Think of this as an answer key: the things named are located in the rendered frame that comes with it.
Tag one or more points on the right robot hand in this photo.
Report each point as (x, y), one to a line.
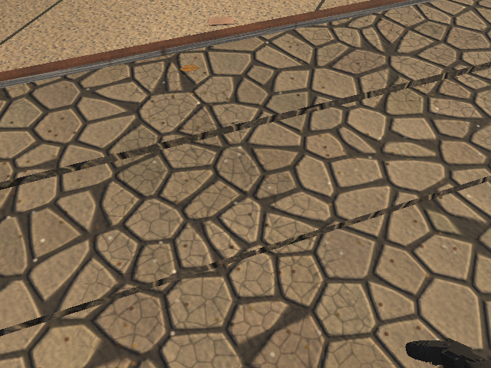
(450, 354)

